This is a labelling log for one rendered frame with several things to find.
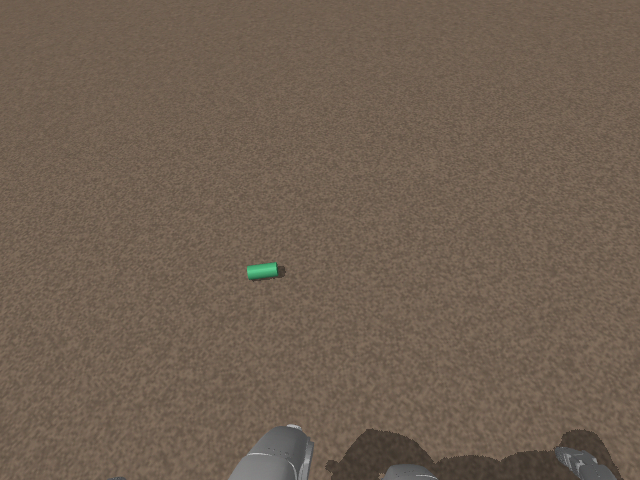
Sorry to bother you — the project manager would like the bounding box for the can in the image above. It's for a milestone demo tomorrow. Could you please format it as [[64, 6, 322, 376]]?
[[247, 262, 278, 280]]

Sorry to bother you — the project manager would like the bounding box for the right robot hand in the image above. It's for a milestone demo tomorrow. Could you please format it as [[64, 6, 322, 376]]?
[[555, 447, 617, 480]]

